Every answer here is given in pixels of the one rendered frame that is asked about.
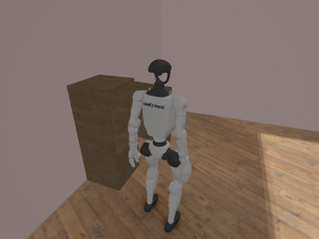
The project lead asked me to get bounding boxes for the robot left shin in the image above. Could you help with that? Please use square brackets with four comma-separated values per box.
[146, 168, 158, 204]

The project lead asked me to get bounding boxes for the robot right forearm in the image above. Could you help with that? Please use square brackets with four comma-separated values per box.
[175, 129, 189, 166]

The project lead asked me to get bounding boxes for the robot head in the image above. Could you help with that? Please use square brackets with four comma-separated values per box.
[146, 59, 171, 98]

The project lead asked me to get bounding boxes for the right robot hand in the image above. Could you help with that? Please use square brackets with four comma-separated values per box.
[178, 164, 192, 184]

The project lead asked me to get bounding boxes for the robot right upper arm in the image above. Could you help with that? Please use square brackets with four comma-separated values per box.
[171, 95, 188, 140]

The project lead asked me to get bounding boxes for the robot left upper arm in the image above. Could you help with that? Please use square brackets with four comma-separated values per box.
[129, 90, 146, 128]

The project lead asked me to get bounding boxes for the cupboard door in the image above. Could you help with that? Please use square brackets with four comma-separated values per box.
[134, 81, 172, 143]

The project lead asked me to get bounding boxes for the left robot hand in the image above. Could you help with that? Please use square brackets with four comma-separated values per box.
[128, 148, 141, 167]

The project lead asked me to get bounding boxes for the robot left forearm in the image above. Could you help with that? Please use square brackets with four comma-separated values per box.
[128, 125, 139, 150]

